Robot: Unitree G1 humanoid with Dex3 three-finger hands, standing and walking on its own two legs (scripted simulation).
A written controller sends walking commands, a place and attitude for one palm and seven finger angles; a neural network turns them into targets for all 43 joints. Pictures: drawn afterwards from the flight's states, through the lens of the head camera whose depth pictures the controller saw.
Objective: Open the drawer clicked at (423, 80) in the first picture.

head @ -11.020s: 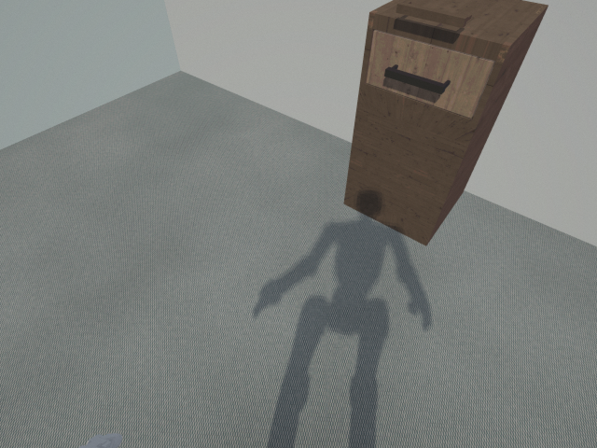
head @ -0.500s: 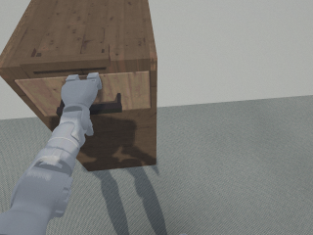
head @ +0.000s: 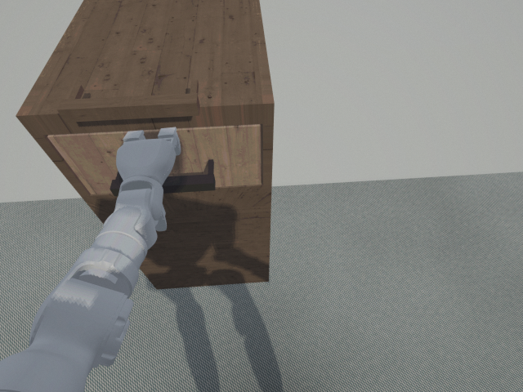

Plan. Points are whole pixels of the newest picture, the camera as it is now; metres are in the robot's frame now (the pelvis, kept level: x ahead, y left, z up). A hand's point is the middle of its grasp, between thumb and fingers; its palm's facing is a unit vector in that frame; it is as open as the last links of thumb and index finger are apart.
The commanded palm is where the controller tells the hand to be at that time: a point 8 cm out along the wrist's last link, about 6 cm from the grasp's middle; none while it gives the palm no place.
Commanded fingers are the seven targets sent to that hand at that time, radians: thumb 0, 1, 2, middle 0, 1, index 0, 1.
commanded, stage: move the hooked fingers above the handle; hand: left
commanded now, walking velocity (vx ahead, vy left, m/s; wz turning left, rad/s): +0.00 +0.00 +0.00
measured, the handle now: (165, 176) +0.52 +0.18 -0.03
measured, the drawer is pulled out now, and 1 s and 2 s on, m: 0.00 0.00 0.00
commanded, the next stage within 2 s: lower the fingers behind the handle in 0.24 s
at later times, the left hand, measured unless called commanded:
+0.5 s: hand (159, 185) +0.46 +0.17 +0.03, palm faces -0.07 -0.04 -1.00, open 13.8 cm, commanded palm +0.44 +0.18 +0.08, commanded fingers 0.00 -0.50 0.30 -0.30 -1.20 -0.30 -1.20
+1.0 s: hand (164, 191) +0.48 +0.17 -0.01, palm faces -0.05 -0.04 -1.00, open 13.8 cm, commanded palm +0.45 +0.18 +0.04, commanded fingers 0.00 -0.50 0.30 -0.30 -1.20 -0.30 -1.20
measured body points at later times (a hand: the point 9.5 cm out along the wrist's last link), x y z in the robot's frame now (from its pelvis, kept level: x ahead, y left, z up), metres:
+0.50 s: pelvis +0.00 -0.01 +0.00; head +0.07 -0.02 +0.45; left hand +0.46 +0.17 +0.08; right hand +0.03 -0.28 -0.13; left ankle +0.00 +0.09 -0.71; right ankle -0.01 -0.11 -0.71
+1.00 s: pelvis +0.00 +0.00 -0.02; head +0.10 +0.00 +0.42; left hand +0.47 +0.17 +0.04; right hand +0.02 -0.27 -0.15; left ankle +0.00 +0.09 -0.71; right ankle -0.01 -0.11 -0.71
